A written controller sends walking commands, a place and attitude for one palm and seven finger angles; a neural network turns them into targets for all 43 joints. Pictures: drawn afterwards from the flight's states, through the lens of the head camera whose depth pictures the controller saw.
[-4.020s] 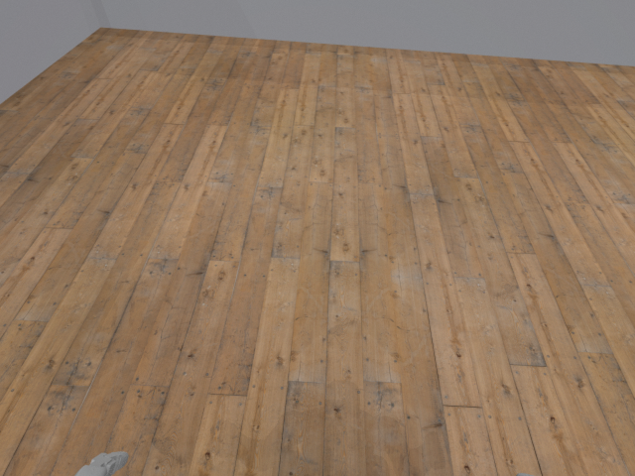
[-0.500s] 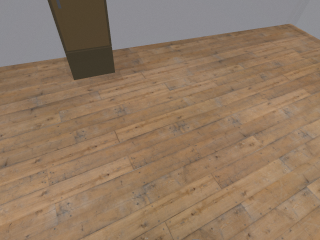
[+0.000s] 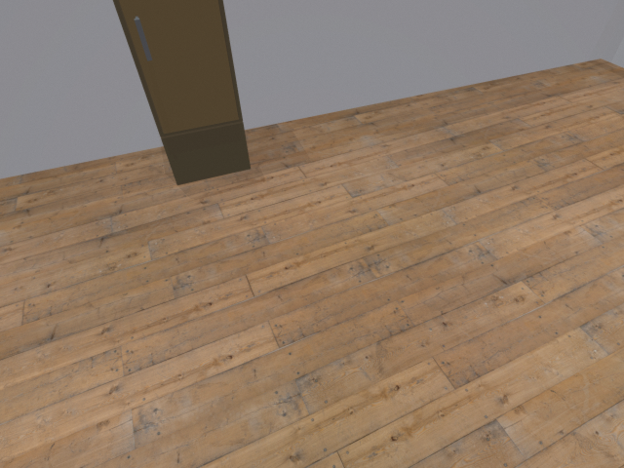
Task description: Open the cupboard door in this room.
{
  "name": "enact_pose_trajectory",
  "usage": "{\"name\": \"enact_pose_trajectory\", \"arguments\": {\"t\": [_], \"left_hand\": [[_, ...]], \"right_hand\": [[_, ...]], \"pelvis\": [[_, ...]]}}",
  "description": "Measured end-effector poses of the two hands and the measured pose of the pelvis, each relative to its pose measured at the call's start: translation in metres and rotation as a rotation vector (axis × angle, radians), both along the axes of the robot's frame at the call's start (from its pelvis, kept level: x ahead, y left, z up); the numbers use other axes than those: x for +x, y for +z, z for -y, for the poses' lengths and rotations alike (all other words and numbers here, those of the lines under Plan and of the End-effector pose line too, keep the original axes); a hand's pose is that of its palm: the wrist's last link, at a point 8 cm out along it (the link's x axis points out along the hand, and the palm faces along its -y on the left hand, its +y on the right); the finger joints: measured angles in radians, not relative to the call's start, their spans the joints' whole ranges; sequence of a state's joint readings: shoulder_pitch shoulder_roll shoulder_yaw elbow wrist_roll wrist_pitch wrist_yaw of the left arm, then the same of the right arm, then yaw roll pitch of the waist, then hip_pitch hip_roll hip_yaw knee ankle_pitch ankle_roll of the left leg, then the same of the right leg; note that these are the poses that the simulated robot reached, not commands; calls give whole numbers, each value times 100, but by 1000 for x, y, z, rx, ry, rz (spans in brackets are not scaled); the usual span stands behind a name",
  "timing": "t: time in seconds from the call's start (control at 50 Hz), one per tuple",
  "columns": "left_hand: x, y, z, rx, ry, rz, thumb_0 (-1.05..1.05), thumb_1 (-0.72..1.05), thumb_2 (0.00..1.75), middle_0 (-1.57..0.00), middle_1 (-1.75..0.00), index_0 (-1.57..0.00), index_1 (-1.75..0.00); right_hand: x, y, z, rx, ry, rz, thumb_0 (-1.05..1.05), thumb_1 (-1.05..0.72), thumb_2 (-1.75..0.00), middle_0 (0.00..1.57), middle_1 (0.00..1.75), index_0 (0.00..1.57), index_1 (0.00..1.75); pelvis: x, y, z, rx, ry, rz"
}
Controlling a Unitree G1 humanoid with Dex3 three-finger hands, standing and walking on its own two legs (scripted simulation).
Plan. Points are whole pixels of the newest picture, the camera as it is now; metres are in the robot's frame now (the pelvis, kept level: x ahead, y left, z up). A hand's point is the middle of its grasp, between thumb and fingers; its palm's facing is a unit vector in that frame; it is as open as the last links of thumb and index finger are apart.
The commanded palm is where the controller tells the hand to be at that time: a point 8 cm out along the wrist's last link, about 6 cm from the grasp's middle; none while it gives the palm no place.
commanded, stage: stand and wait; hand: left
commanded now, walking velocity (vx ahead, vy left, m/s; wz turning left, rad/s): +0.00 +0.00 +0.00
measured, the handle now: (143, 38) +1.58 +0.75 -0.02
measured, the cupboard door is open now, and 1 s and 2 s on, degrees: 0 0 0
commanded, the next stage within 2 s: turn or walk to find it in 0.20 s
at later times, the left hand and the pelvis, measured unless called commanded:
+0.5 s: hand out of the picture -0.03 +0.21 -0.19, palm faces +0.12 -0.98 -0.19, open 7.4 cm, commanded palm none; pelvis -0.03 +0.03 -0.01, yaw +4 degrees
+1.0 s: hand out of the picture -0.01 +0.20 -0.15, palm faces +0.20 -0.94 -0.26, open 7.4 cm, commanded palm none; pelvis -0.03 +0.00 +0.00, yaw +11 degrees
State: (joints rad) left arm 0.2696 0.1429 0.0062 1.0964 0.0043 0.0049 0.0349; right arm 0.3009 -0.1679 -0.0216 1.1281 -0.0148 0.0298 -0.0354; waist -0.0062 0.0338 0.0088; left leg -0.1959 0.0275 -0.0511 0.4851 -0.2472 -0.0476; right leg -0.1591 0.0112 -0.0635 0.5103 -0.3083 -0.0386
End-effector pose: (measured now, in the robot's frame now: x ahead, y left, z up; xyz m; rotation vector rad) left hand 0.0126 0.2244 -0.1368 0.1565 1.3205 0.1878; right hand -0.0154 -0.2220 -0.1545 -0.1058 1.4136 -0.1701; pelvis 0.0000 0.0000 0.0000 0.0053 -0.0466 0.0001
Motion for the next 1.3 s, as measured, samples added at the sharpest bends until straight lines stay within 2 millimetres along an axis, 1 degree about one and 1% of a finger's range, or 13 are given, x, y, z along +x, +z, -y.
{"name": "enact_pose_trajectory", "arguments": {"t": [0.2,0.3,0.4,0.48,0.56,0.68,0.76,0.86,0.92,1.02,1.12,1.2,1.3], "left_hand": [[-45,-6,6,-58,11,-106,1,91,90,-20,-30,-20,-30],[-56,-8,2,-65,22,-115,1,91,90,-20,-30,-20,-30],[-59,-11,-13,-52,55,-97,1,90,90,-20,-30,-21,-30],[-55,-17,-31,-40,79,-69,1,90,90,-20,-30,-21,-30],[-43,-24,-55,-28,93,-31,1,90,90,-20,-30,-21,-30],[-14,-4,-79,24,89,52,1,91,90,-19,-30,-20,-30],[-1,11,-79,50,91,113,1,91,90,-19,-30,-20,-30],[2,18,-61,70,99,156,1,91,90,-19,-30,-20,-30],[-11,18,-42,78,104,148,1,91,90,-19,-30,-20,-30],[-43,19,-14,48,151,84,1,90,90,-20,-30,-20,-30],[-78,13,-1,22,213,3,1,92,90,-20,-30,-21,-30],[-108,6,5,-8,258,-71,1,91,90,-20,-30,-21,-30],[-142,-10,6,-59,304,-165,1,91,90,-20,-30,-21,-30]], "right_hand": [[-1,10,-14,-6,10,29,0,-91,-90,20,30,19,30],[-10,10,-20,-6,13,15,1,-91,-90,20,30,19,30],[-20,8,-25,-8,35,-20,0,-91,-90,20,30,20,30],[-21,7,-28,-29,50,-35,0,-91,-90,20,30,20,30],[-16,8,-33,-55,67,-22,0,-91,-90,20,30,20,30],[1,18,-40,-52,114,20,0,-91,-90,20,30,20,30],[17,20,-35,-45,147,53,0,-91,-90,20,30,20,30],[36,12,-20,-20,171,104,0,-90,-90,20,30,20,30],[44,3,-9,3,171,124,0,-91,-90,20,30,20,30],[53,7,4,12,198,107,0,-91,-90,20,30,20,30],[57,9,14,-20,238,50,0,-91,-90,20,30,19,30],[64,9,9,-45,281,14,0,-91,-90,19,30,19,30],[79,12,-14,-62,325,49,1,-91,-90,19,30,19,30]], "pelvis": [[-12,5,-8,-2,-24,11],[-19,4,-14,-5,-15,7],[-27,0,-21,-13,18,-6],[-30,-6,-31,-27,54,-13],[-31,-11,-44,-23,77,-22],[-37,-1,-46,-34,128,-61],[-38,4,-40,-31,150,-73],[-39,2,-23,-2,169,-63],[-38,-1,-12,7,166,-41],[-32,6,-1,26,193,-32],[-32,6,1,17,235,-34],[-32,4,-4,6,250,-42],[-33,-2,-16,-4,255,-38]]}}
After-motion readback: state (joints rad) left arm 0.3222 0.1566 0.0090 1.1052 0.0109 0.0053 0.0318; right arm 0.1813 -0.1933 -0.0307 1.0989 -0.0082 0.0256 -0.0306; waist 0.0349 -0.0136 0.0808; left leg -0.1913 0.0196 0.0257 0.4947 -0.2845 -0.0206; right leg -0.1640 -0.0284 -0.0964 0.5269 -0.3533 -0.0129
